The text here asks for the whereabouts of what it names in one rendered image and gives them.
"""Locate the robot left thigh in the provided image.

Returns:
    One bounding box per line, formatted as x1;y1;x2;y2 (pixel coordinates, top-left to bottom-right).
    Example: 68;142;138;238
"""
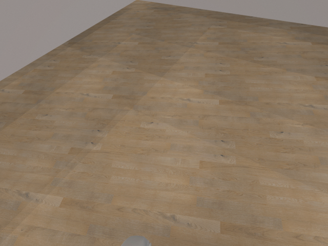
121;236;152;246

